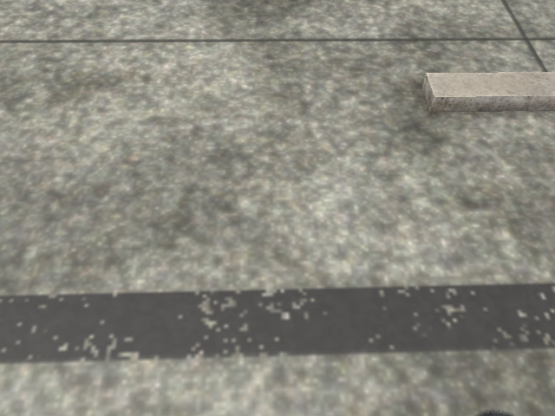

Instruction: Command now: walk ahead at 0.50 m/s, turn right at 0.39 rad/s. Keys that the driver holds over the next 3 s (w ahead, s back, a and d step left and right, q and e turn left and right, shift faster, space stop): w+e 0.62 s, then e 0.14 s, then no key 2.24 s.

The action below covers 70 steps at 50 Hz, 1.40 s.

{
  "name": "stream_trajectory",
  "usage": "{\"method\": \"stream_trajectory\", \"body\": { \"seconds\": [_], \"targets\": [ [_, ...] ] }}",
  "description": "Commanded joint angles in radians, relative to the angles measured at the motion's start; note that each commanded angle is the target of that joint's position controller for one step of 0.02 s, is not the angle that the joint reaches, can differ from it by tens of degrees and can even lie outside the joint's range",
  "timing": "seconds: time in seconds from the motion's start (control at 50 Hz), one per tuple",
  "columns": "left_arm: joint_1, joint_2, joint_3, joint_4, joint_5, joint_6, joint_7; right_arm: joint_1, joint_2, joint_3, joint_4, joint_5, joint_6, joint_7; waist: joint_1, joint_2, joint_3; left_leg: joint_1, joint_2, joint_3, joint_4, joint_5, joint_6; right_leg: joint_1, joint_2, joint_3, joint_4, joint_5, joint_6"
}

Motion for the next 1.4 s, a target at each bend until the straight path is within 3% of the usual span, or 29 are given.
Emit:
{"method": "stream_trajectory", "body": {
  "seconds": [0.02,0.16,0.28,0.34,0.38,0.4,0.42,0.44,0.46,0.48,0.5,0.52,0.62,0.7,0.76,0.84,0.86,0.88,0.9,0.92,0.94,0.96,1.0,1.06,1.16,1.2,1.22,1.26,1.4],
  "targets": [
    [0.054,0.024,0.02,-0.045,-0.001,0.021,0.005,0.022,-0.086,-0.019,-0.013,-0.008,-0.016,-0.004,0.014,0.126,-0.037,0.097,0.283,-0.197,-0.254,0.088,0.133,-0.128,-0.079,0.05,0.001,0.093,-0.004],
    [-0.155,0.033,0.019,-0.127,0.017,0.023,-0.023,0.076,-0.142,-0.029,0.013,-0.012,-0.011,-0.037,-0.016,0.086,0.024,0.136,0.259,0.0,-0.28,0.204,0.099,-0.194,-0.052,0.014,-0.337,0.411,0.011],
    [-0.338,0.029,0.0,-0.229,0.017,0.029,-0.063,0.188,-0.187,-0.045,0.045,0.013,0.021,-0.048,-0.069,0.072,0.08,0.354,0.327,0.067,-0.21,0.295,0.086,-0.252,-0.031,-0.073,-0.505,0.31,-0.016],
    [-0.291,0.076,0.018,-0.255,0.016,0.034,-0.077,0.154,-0.232,-0.059,0.026,0.024,0.039,-0.053,-0.01,0.122,0.014,0.395,0.335,0.111,-0.036,0.72,0.057,-0.089,0.049,-0.16,-0.523,0.149,-0.064],
    [-0.033,0.165,0.067,-0.197,0.011,0.035,-0.068,0.119,-0.241,-0.058,0.009,0.029,0.052,-0.055,0.131,0.112,-0.127,0.297,0.278,0.147,0.326,0.826,0.01,0.278,0.139,-0.186,-0.613,0.184,-0.125],
    [0.119,0.269,0.103,-0.166,0.013,0.042,-0.045,0.13,-0.209,-0.045,-0.018,0.006,0.044,-0.055,0.172,-0.025,-0.227,0.02,0.226,0.151,0.658,0.455,-0.04,0.594,-0.014,0.077,-0.637,0.2,-0.192],
    [0.068,0.339,0.105,-0.193,0.009,0.033,-0.043,0.181,-0.073,-0.004,-0.079,-0.007,0.006,-0.038,0.053,-0.243,-0.318,-0.406,-0.015,0.006,1.006,-0.399,-0.098,0.873,-0.247,0.683,-0.807,0.042,-0.388],
    [0.11,0.26,0.076,-0.201,0.026,0.025,-0.047,0.082,-0.149,-0.016,-0.096,0.032,-0.041,-0.019,0.116,-0.118,-0.372,-0.513,0.015,-0.2,1.065,-0.412,-0.065,0.906,-0.261,0.742,-0.894,0.045,-0.364],
    [0.08,0.202,0.061,-0.2,0.033,0.014,-0.044,0.016,-0.165,-0.02,-0.117,0.059,-0.059,-0.012,0.111,-0.078,-0.26,-0.568,0.06,-0.193,1.033,-0.336,-0.037,0.825,-0.228,0.579,-0.879,0.131,-0.317],
    [0.005,0.168,0.051,-0.214,0.026,0.004,-0.046,0.013,-0.158,-0.02,-0.106,0.044,-0.064,-0.018,0.058,0.021,-0.169,-0.522,0.109,-0.193,0.929,-0.257,-0.03,0.662,-0.179,0.442,-0.877,0.245,-0.279],
    [-0.061,0.133,0.04,-0.23,0.024,-0.001,-0.044,0.011,-0.175,-0.031,-0.097,0.017,-0.055,-0.027,0.022,0.036,-0.133,-0.444,0.141,-0.19,0.837,-0.218,-0.036,0.532,-0.143,0.353,-0.886,0.329,-0.249],
    [-0.094,0.119,0.032,-0.247,0.031,-0.003,-0.039,0.027,-0.177,-0.037,-0.097,0.011,-0.039,-0.028,-0.009,0.029,-0.115,-0.376,0.157,-0.194,0.795,-0.193,-0.044,0.442,-0.122,0.32,-0.908,0.373,-0.244],
    [-0.038,0.183,0.045,-0.246,0.023,-0.008,-0.009,-0.077,-0.133,-0.03,-0.148,-0.01,0.0,-0.036,-0.006,0.012,-0.051,-0.361,0.126,-0.163,0.505,-0.013,-0.11,0.298,-0.07,0.232,-0.959,0.429,-0.231],
    [0.004,0.19,0.048,-0.237,0.021,0.016,0.003,-0.193,-0.107,-0.015,-0.192,-0.008,-0.005,-0.027,0.035,-0.048,-0.04,-0.232,0.029,-0.128,0.224,0.209,-0.105,0.223,0.012,0.15,-0.872,0.587,-0.144],
    [0.035,0.178,0.045,-0.229,0.015,0.036,0.01,-0.227,-0.128,-0.017,-0.221,0.003,-0.001,-0.017,0.048,-0.072,-0.061,-0.197,-0.006,-0.155,0.141,0.222,-0.094,0.274,-0.005,0.224,-0.797,0.53,-0.114],
    [-0.02,0.145,0.034,-0.256,0.025,0.045,0.029,-0.105,-0.178,-0.029,-0.191,-0.017,-0.022,-0.007,-0.018,-0.086,-0.115,-0.076,0.011,-0.157,0.012,0.254,-0.034,0.381,-0.004,0.283,-0.593,0.565,-0.073],
    [-0.021,0.11,0.021,-0.276,0.035,0.04,0.027,-0.035,-0.213,-0.034,-0.185,-0.038,-0.03,-0.01,-0.042,-0.04,-0.2,0.104,0.099,-0.209,0.029,0.506,0.012,0.328,0.056,0.249,-0.443,0.503,-0.036],
    [0.094,0.066,0.007,-0.277,0.047,0.033,0.024,0.032,-0.253,-0.035,-0.186,-0.062,-0.026,-0.014,-0.014,0.154,-0.321,0.408,0.324,-0.423,0.119,0.957,0.145,0.11,0.163,0.177,-0.16,0.003,0.024],
    [0.23,0.101,0.003,-0.267,0.025,0.033,0.017,0.083,-0.237,-0.037,-0.165,-0.035,-0.005,-0.009,0.011,0.353,-0.46,0.553,0.5,-0.701,0.092,0.862,0.302,-0.044,0.204,0.143,0.049,-0.416,0.064],
    [0.216,0.19,0.022,-0.242,0.016,0.045,0.013,0.036,-0.189,-0.025,-0.191,-0.006,0.01,-0.006,0.0,0.218,-0.413,0.464,0.466,-0.717,0.042,0.524,0.29,-0.093,0.145,0.174,0.147,-0.354,0.088],
    [0.096,0.212,0.03,-0.256,0.013,0.067,0.017,-0.016,-0.151,-0.011,-0.206,-0.005,0.026,-0.009,-0.022,0.14,-0.29,0.35,0.399,-0.602,0.014,0.328,0.239,-0.132,0.118,0.128,0.176,-0.286,0.106],
    [0.037,0.2,0.029,-0.264,0.021,0.088,0.024,-0.06,-0.126,0.005,-0.208,-0.015,0.039,-0.009,-0.014,0.092,-0.205,0.212,0.345,-0.524,-0.029,0.2,0.209,-0.123,0.093,0.104,0.133,-0.241,0.113],
    [0.024,0.147,0.02,-0.272,0.032,0.113,0.029,-0.12,-0.125,0.013,-0.197,-0.026,0.054,-0.009,0.029,0.129,-0.114,-0.011,0.252,-0.398,-0.101,0.086,0.16,0.007,0.052,0.064,-0.041,-0.174,0.112],
    [0.033,0.078,-0.005,-0.257,0.042,0.1,0.028,-0.115,-0.145,0.003,-0.173,-0.024,0.06,-0.012,0.025,0.187,-0.139,-0.049,0.197,-0.283,-0.103,0.203,0.16,0.156,0.053,-0.007,-0.308,-0.128,0.111],
    [0.011,0.097,-0.004,-0.234,0.046,0.097,0.014,-0.084,-0.153,0.009,-0.152,0.001,0.079,-0.022,0.033,0.161,-0.149,-0.065,0.202,-0.294,-0.088,-0.117,0.123,0.342,0.069,-0.043,-0.652,0.128,0.063],
    [-0.027,0.149,-0.001,-0.265,0.071,0.099,0.018,-0.041,-0.113,0.026,-0.136,-0.009,0.074,-0.014,0.012,0.074,-0.109,-0.156,0.143,-0.251,-0.041,-0.308,0.016,0.401,-0.049,0.091,-0.745,0.167,0.001],
    [-0.057,0.19,0.009,-0.25,0.064,0.1,0.018,-0.009,-0.106,0.023,-0.138,-0.013,0.071,-0.01,-0.049,-0.068,-0.07,-0.106,0.058,-0.149,-0.011,-0.277,-0.029,0.258,-0.063,0.117,-0.758,-0.018,-0.041],
    [-0.082,0.097,-0.014,-0.246,0.07,0.082,0.009,-0.04,-0.112,0.022,-0.124,-0.019,0.072,-0.014,-0.032,-0.083,-0.028,0.022,0.046,-0.123,0.052,-0.143,-0.056,0.121,-0.026,0.099,-0.819,-0.195,-0.012],
    [-0.046,0.105,-0.015,-0.214,0.05,0.048,0.012,-0.004,-0.116,0.02,-0.064,-0.01,0.074,-0.023,-0.019,0.004,-0.034,0.028,0.065,-0.138,0.074,-0.003,-0.03,0.196,0.008,0.054,-0.731,0.1,0.021]
  ]
}}
Next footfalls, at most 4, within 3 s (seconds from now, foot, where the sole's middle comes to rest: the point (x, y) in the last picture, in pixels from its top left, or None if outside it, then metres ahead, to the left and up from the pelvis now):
0.38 right None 0.35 -0.18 -0.78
0.86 left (328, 339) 0.67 -0.11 -0.78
1.20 right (408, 413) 0.49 -0.29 -0.78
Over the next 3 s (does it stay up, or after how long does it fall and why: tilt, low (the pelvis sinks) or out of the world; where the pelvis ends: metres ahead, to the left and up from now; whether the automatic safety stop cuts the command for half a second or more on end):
stays up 0.55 -0.18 -0.01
